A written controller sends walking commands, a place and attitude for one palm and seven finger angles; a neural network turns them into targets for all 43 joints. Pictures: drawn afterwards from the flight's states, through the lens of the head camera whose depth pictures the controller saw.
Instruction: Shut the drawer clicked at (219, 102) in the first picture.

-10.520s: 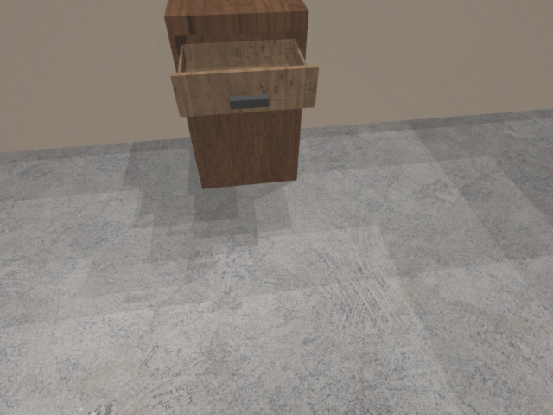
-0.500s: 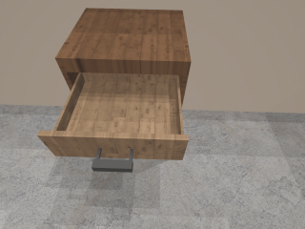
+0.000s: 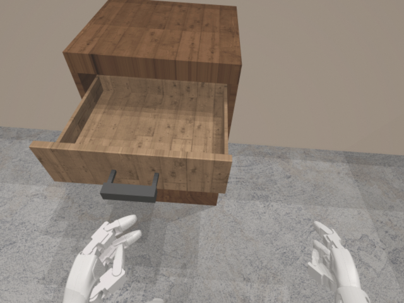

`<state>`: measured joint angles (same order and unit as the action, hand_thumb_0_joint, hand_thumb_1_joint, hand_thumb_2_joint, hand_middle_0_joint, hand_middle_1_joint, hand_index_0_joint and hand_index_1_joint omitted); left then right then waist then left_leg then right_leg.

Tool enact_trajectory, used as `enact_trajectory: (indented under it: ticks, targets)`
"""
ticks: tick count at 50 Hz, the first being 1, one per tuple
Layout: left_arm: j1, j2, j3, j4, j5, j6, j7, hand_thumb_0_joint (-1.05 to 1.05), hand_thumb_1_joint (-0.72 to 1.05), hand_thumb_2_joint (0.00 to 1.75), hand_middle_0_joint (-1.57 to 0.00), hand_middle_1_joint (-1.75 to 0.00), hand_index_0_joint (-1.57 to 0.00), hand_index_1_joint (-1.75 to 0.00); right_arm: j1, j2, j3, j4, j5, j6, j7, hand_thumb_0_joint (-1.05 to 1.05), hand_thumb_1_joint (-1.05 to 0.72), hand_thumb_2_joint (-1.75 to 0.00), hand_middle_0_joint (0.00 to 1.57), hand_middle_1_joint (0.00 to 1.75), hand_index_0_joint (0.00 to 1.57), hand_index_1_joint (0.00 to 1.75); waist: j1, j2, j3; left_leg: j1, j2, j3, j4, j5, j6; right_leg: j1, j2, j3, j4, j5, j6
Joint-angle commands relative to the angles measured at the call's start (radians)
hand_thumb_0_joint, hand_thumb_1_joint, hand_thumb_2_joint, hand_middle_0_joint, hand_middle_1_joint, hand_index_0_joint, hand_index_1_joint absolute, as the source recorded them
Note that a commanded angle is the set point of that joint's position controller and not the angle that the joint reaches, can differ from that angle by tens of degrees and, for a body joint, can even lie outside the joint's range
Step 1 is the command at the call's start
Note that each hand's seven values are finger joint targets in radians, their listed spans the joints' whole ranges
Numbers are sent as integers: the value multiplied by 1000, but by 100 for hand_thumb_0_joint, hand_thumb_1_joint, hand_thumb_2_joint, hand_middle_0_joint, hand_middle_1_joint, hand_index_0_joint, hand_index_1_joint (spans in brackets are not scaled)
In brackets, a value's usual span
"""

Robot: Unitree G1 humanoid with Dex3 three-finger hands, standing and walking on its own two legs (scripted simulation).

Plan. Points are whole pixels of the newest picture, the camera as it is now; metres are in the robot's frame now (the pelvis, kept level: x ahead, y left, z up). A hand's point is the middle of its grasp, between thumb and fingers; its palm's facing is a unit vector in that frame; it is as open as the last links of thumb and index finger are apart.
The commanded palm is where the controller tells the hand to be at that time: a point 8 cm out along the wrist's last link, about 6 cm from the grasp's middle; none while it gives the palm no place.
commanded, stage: raise the hand and make a fist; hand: left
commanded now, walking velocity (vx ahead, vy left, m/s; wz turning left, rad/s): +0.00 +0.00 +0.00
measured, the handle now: (132, 184) +0.38 +0.19 -0.03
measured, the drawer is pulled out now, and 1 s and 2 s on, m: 0.30 0.30 0.30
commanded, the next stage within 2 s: bring the fist close to the handle in 1.52 s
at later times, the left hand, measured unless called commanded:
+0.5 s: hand (108, 248) +0.21 +0.18 +0.04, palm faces +0.09 -0.99 -0.05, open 3.7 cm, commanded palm +0.15 +0.23 +0.04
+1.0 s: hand (112, 268) +0.17 +0.15 +0.07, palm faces -0.07 -1.00 +0.02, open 3.2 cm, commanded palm +0.14 +0.22 +0.07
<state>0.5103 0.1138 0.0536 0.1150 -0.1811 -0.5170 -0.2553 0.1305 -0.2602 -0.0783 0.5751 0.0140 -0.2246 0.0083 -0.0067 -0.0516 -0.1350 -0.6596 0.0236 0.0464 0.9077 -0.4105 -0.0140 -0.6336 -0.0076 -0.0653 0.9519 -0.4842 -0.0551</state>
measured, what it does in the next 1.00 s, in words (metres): shifts its weight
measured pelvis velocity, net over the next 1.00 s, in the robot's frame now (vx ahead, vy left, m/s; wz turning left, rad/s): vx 0.00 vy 0.05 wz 0.01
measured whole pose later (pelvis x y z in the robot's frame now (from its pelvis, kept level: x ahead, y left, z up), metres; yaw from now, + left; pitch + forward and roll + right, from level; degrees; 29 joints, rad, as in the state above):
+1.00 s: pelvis +0.00 +0.05 -0.01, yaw +1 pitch +10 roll -2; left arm 0.63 0.12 -0.16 -0.35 -0.08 -0.26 -0.09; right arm 0.19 -0.19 0.06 0.37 0.03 -0.14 -0.01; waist 0.02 0.05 -0.13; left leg -0.74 -0.01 0.02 1.05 -0.48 0.06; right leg -0.66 -0.03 -0.08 1.00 -0.51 0.01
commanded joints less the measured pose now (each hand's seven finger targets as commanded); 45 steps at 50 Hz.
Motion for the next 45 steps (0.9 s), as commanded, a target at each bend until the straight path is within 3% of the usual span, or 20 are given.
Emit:
enact_trajectory:
  ticks: [1,3,4,6,9,11,13,14,17,19,21,22,24,26,29,31,34,38,41,45]
  targets:
    - [-75,184,150,-335,-29,-121,53,0,90,90,-60,-73,-60,-73,-76,-63,-14,-212,1,-23,-13,0,-90,-90,20,30,20,30,41,159,-122,-74,-50,3,47,67,29,-41,-15,123,-85,75,18]
    - [-176,195,151,-451,-50,-177,81,0,90,90,-64,-78,-64,-78,-27,-53,-3,-207,1,-34,-29,0,-90,-90,20,30,20,30,-2,160,-166,-95,-38,-20,117,31,42,-72,-19,185,-115,-31,25]
    - [-289,211,137,-536,-60,-208,82,0,90,90,-66,-80,-66,-80,-11,-58,3,-199,4,-42,-38,0,-90,-90,20,30,20,30,-43,106,-184,-116,-31,-28,156,4,47,-94,-20,215,-134,-97,36]
    - [-252,172,64,-518,-78,-234,37,0,90,90,-70,-84,-70,-84,-2,-61,13,-187,11,-73,-54,0,-90,-90,20,30,20,30,-59,89,-150,-128,-21,-36,192,-30,52,-117,-25,250,-187,-199,34]
    - [-266,168,-26,-384,-98,-155,-67,0,90,90,-76,-91,-76,-91,-2,-96,41,-164,29,-104,-75,0,-90,-90,20,30,20,30,-97,58,-51,-165,-9,-48,205,-78,60,-145,-31,273,-246,-290,52]
    - [-252,235,18,-250,-99,-31,-120,0,90,90,-80,-95,-80,-95,7,-108,48,-159,40,-93,-92,0,-90,-90,20,30,20,30,-85,0,-6,-225,-8,-59,188,-100,58,-119,-38,287,-273,-339,70]
    - [-250,286,68,-199,-94,111,-139,0,90,90,-84,-99,-84,-99,-12,-112,60,-190,51,-73,-105,0,-90,-90,20,30,20,30,-52,-3,-27,-234,-16,-69,141,-98,59,-52,-51,285,-281,-335,70]
    - [-231,317,124,-154,-97,178,-127,0,90,90,-86,-101,-86,-101,-31,-110,60,-196,53,-63,-107,0,-90,-90,20,30,20,30,-24,-10,-30,-228,-19,-73,121,-88,56,-23,-59,288,-289,-328,74]
    - [-172,281,219,-244,-153,283,-32,0,90,90,-92,-108,-92,-108,-50,-69,67,-227,46,-33,-100,0,-90,-90,20,30,20,30,39,-6,-110,-191,-32,-82,77,-43,39,114,-94,286,-292,-197,91]
    - [-114,287,302,-305,-163,262,63,0,90,90,-96,-112,-96,-112,-45,-47,58,-211,35,-27,-90,0,-90,-90,20,30,20,30,71,-19,-163,-158,-31,-84,52,18,31,172,-86,255,-262,-58,94]
    - [-31,240,285,-381,-141,190,119,0,90,90,-100,-117,-100,-117,-5,-28,42,-195,28,-37,-71,0,-90,-90,20,30,20,30,76,-2,-199,-112,-26,-80,20,115,28,214,-70,205,-198,178,88]
    - [1,214,249,-396,-119,153,124,0,90,90,-102,-119,-102,-119,6,-27,37,-187,25,-41,-63,0,-90,-90,20,30,20,30,69,13,-192,-103,-28,-73,12,144,29,211,-63,190,-173,274,89]
    - [47,197,207,-353,-73,93,113,0,90,90,-106,-123,-106,-123,16,-36,22,-163,18,-43,-53,0,-90,-90,20,30,20,30,42,-55,-160,-113,-26,-74,18,176,33,199,-61,182,-148,411,111]
    - [82,136,99,-358,-52,44,60,0,90,90,-110,-127,-110,-127,31,-54,14,-161,17,-58,-43,0,-90,-90,20,30,20,30,6,-27,-134,-88,-32,-67,28,186,39,155,-62,170,-136,478,124]
    - [68,78,-18,-391,-69,28,-20,0,90,90,-116,-134,-116,-134,30,-80,14,-180,26,-87,-50,0,-90,-90,20,30,20,30,-35,-37,-84,-45,-32,-73,27,168,51,62,-43,129,-160,361,103]
    - [83,108,0,-448,-80,18,-26,0,90,90,-120,-138,-120,-138,51,-91,5,-185,26,-101,-58,0,-90,-90,20,30,20,30,-22,-2,-136,2,-30,-75,13,169,53,51,-25,94,-151,279,74]
    - [46,167,35,-589,-48,-6,52,0,90,90,-126,-145,-126,-145,54,-91,5,-187,12,-104,-61,0,-90,-90,20,30,20,30,-3,70,-200,80,-22,-81,0,219,57,13,5,23,-87,252,41]
    - [117,80,-40,-648,-4,0,156,0,90,90,-134,-153,-134,-153,57,-66,17,-230,5,-70,-42,0,-90,-90,20,30,20,30,12,135,-202,132,-9,-98,-22,293,43,-34,15,-24,-39,247,29]
    - [188,17,-140,-643,32,67,171,0,90,90,-140,-160,-140,-160,52,-70,25,-275,9,-30,-22,0,-90,-90,20,30,20,30,5,139,-170,141,7,-115,-34,335,36,-49,12,-37,-40,233,34]
    - [170,20,-208,-621,83,190,156,0,90,90,-140,-160,-140,-160,36,-83,41,-330,17,25,-20,0,-90,-90,20,30,20,30,-14,49,-58,69,10,-136,-78,155,39,-59,19,-42,-69,140,36]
